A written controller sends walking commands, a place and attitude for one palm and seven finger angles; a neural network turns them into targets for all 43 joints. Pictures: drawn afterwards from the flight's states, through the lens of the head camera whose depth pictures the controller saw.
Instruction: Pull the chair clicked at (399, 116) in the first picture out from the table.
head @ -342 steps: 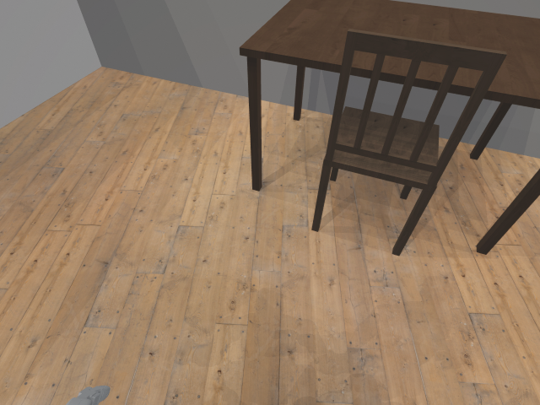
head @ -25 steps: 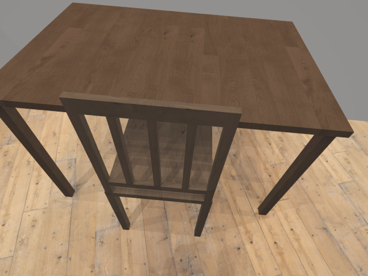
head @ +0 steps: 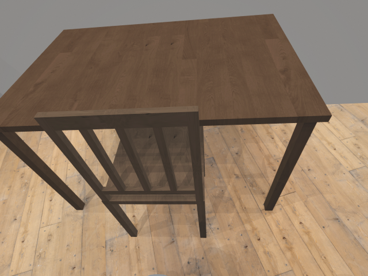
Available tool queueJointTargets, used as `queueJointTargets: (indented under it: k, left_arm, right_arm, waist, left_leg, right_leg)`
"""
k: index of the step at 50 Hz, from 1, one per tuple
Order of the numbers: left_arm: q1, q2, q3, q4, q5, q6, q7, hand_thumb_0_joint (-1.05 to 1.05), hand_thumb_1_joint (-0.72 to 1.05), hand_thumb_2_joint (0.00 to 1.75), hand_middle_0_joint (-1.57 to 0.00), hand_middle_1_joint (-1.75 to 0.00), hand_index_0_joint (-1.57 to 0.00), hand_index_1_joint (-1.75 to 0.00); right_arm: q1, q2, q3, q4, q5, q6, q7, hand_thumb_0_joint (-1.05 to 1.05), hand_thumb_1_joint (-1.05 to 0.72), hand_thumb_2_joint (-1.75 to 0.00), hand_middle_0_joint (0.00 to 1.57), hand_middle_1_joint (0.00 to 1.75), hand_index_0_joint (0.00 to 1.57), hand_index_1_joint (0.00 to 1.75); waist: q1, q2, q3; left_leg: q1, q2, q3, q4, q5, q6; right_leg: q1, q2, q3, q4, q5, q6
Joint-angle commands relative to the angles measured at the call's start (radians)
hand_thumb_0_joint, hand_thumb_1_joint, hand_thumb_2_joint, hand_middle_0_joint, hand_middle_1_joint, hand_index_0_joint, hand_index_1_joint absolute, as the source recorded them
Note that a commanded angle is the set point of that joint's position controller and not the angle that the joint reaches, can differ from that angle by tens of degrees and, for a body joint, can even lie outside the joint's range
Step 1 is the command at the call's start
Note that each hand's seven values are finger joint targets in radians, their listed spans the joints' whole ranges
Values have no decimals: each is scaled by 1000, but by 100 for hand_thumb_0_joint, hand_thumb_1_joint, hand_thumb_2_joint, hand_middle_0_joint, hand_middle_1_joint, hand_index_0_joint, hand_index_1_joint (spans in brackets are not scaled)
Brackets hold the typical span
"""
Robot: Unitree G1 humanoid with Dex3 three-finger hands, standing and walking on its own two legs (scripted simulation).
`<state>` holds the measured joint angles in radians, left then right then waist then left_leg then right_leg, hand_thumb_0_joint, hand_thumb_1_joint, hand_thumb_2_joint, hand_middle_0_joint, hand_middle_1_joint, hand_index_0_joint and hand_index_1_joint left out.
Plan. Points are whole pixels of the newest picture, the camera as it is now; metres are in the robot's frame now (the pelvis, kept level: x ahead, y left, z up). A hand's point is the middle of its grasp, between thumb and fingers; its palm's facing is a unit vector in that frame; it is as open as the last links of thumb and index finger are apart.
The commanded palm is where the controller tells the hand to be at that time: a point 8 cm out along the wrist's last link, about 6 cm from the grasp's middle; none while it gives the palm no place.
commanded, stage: come to a stop and stand still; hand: left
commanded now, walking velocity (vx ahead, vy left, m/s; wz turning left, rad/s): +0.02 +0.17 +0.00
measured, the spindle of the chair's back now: (136, 162) +0.45 +0.19 -0.08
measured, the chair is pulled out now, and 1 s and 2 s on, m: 0.00 0.00 0.00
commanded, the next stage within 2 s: look again from close up in 0.70 s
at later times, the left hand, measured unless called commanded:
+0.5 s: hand out of the picture -0.05 +0.25 -0.18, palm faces +0.10 -0.97 -0.21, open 7.3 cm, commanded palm none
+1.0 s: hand out of the picture -0.07 +0.23 -0.18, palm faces +0.03 -0.98 -0.18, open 7.3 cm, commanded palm none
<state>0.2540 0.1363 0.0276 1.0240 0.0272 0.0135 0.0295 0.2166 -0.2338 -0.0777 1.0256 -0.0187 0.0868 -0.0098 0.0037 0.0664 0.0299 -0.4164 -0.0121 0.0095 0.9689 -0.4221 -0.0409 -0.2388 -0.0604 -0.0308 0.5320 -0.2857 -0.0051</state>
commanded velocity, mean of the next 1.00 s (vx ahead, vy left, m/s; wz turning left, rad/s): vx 0.00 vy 0.01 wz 0.00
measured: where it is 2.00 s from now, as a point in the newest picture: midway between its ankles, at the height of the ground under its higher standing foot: outside the picture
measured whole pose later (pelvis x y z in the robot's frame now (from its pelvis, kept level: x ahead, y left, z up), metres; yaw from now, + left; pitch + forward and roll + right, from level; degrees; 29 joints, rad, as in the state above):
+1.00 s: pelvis -0.06 +0.07 +0.00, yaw +1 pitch -2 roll -1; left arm 0.32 0.11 -0.01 1.11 0.01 -0.03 0.04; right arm 0.36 -0.14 0.01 1.09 -0.01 -0.01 -0.02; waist -0.02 0.03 0.01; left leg -0.23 -0.01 0.05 0.53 -0.28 0.04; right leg -0.20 0.00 -0.05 0.50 -0.28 -0.02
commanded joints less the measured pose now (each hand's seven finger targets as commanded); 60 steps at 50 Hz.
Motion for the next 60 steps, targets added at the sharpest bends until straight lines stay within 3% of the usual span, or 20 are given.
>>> queueJointTargets:
  k: [1, 9, 12, 14, 15, 16, 17, 18, 21, 26, 28, 30, 33, 39, 40, 41, 43, 44, 50, 60]
  left_arm:
    - [61, 217, 53, -56, -3, -28, 28, 0, 90, 90, -20, -30, -20, -30]
    - [88, 228, 59, -41, 12, -15, 24, 0, 90, 90, -20, -30, -20, -30]
    - [40, 222, 58, -29, 4, -7, 21, 0, 90, 90, -20, -30, -20, -30]
    - [22, 167, 45, -33, -8, 3, 18, 0, 90, 90, -20, -30, -20, -30]
    - [41, 115, 37, -38, -14, 10, 13, 0, 90, 90, -20, -30, -20, -30]
    - [32, 90, 31, -32, -12, 14, 16, 0, 90, 90, -20, -30, -20, -30]
    - [33, 86, 30, -26, -8, 14, 16, 0, 90, 90, -20, -30, -20, -30]
    - [39, 88, 29, -5, -3, 24, 18, 0, 90, 90, -20, -30, -20, -30]
    - [75, 83, 26, 35, -4, 22, 10, 0, 90, 90, -20, -30, -20, -30]
    - [83, 66, 8, 51, -12, 7, 13, 0, 90, 90, -20, -30, -20, -30]
    - [142, 81, 6, 80, -11, -6, 16, 0, 90, 90, -20, -30, -20, -30]
    - [106, 116, -1, 87, -9, -24, 17, 0, 90, 90, -20, -30, -20, -30]
    - [65, 99, -8, 92, -16, -37, 12, 0, 90, 90, -20, -30, -20, -30]
    - [95, 70, -11, 110, -18, -32, 16, 0, 90, 90, -20, -30, -20, -30]
    - [184, 105, -21, 119, 0, -70, 50, 0, 90, 90, -20, -30, -20, -30]
    - [141, 129, -16, 73, -9, -74, 45, 0, 90, 90, -20, -30, -20, -30]
    - [95, 127, -17, 46, -14, -73, 28, 0, 90, 90, -20, -30, -20, -30]
    - [107, 114, -18, 40, -16, -70, 25, 0, 90, 90, -20, -30, -20, -30]
    - [112, 78, -27, 37, -14, -50, 14, 0, 90, 90, -20, -30, -20, -30]
    - [133, 77, -27, 30, -13, -42, 11, 0, 90, 90, -20, -30, -20, -30]
  right_arm:
    - [13, -46, -3, -58, -1, -29, 10, 0, -90, -90, 20, 30, 20, 30]
    - [-3, 4, 21, -67, 10, -50, 8, 0, -90, -90, 20, 30, 20, 30]
    - [93, 14, 29, -30, 11, -65, 0, 0, -90, -90, 20, 30, 20, 30]
    - [149, -19, 30, -6, 12, -83, -8, 0, -90, -90, 20, 30, 20, 30]
    - [141, -75, 21, -15, 2, -92, -12, 0, -90, -90, 20, 30, 20, 30]
    - [104, -108, 19, -28, -2, -85, -17, 0, -90, -90, 20, 30, 20, 30]
    - [60, -96, 29, -39, -8, -80, -19, 0, -90, -90, 20, 30, 20, 30]
    - [39, -63, 37, -29, -9, -91, -27, 0, -90, -90, 20, 30, 20, 30]
    - [16, -29, 51, -21, -2, -89, -37, 0, -90, -90, 20, 30, 20, 30]
    - [76, -38, 48, 9, -2, -89, -39, 0, -90, -90, 20, 30, 20, 30]
    - [69, -22, 53, 17, 11, -89, -36, 0, -90, -90, 20, 30, 20, 30]
    - [77, 27, 62, 17, 20, -87, -30, 0, -90, -90, 20, 30, 20, 30]
    - [115, 29, 63, 56, 11, -80, -26, 0, -90, -90, 20, 30, 20, 30]
    - [136, 23, 75, 97, 13, -100, -30, 0, -90, -90, 20, 30, 20, 30]
    - [39, -19, 74, 20, 14, -127, -11, 0, -90, -90, 20, 30, 20, 30]
    - [116, 25, 70, -7, 10, -115, -10, 0, -90, -90, 20, 30, 20, 30]
    - [163, 32, 75, 25, -3, -116, -7, 0, -90, -90, 20, 30, 20, 30]
    - [174, 37, 77, 22, -2, -117, -8, 0, -90, -90, 20, 30, 20, 30]
    - [175, 20, 78, 13, 4, -118, -12, 0, -90, -90, 20, 30, 20, 30]
    - [154, -1, 77, 35, 6, -126, -14, 0, -90, -90, 20, 30, 20, 30]
  waist:
    - [28, -243, -25]
    - [54, -286, -37]
    - [9, -298, -52]
    - [-17, -135, -47]
    - [-4, 83, -34]
    - [4, 157, 19]
    - [18, 102, 49]
    - [22, 196, 63]
    - [35, 120, 80]
    - [16, 53, 31]
    - [39, -34, 16]
    - [-3, -128, 48]
    - [-24, -241, 71]
    - [-3, -80, 45]
    - [43, -221, 75]
    - [-24, -171, -12]
    - [-32, 34, -26]
    - [-30, 44, -39]
    - [-16, -90, 91]
    - [0, -71, 85]
  left_leg:
    - [-121, 24, -40, 119, 53, -24]
    - [58, 15, 31, -239, -9, -14]
    - [260, -1, 55, -496, 133, 0]
    - [391, 59, 9, -641, 219, 19]
    - [335, 207, -187, -700, 262, 70]
    - [202, 298, -256, -756, 275, 133]
    - [119, 289, -229, -765, 244, 167]
    - [105, 265, -228, -791, 269, 175]
    - [158, 219, -138, -737, 409, 184]
    - [249, 221, -154, -671, 518, 199]
    - [186, 167, -136, -603, 398, 149]
    - [189, 73, -59, -590, 206, 65]
    - [288, 75, -47, -607, 240, 54]
    - [261, 106, -78, -678, 290, 67]
    - [145, 121, -30, -446, 342, 47]
    - [177, 70, -33, -467, 124, 50]
    - [206, 68, -28, -506, 196, 59]
    - [196, 79, -42, -512, 209, 64]
    - [100, 90, -86, -589, 128, 86]
    - [114, 103, -105, -658, 107, 97]
  right_leg:
    - [130, -252, 203, -189, 490, -145]
    - [82, -234, 206, -212, 313, -154]
    - [-24, -188, 170, -173, 168, -104]
    - [-135, -98, 110, -64, 6, -40]
    - [-169, -12, 45, 47, -75, 4]
    - [-140, 17, -6, 146, -178, 24]
    - [-114, 15, 17, 219, -186, 17]
    - [-111, 11, 34, 280, -199, 14]
    - [-129, 7, 38, 332, -142, 15]
    - [-25, 7, 9, 42, -97, 20]
    - [110, -3, 46, -175, 100, 13]
    - [45, -125, 187, -250, 112, -41]
    - [-52, -100, 164, -273, 64, -61]
    - [38, -47, 104, -223, 98, -30]
    - [46, -93, 133, -183, 520, -5]
    - [59, -145, 190, -195, 336, -43]
    - [9, -98, 139, -167, 103, -80]
    - [14, -75, 129, -153, 50, -77]
    - [-31, -27, 103, -141, -54, -59]
    - [-7, -24, 84, -119, 25, -41]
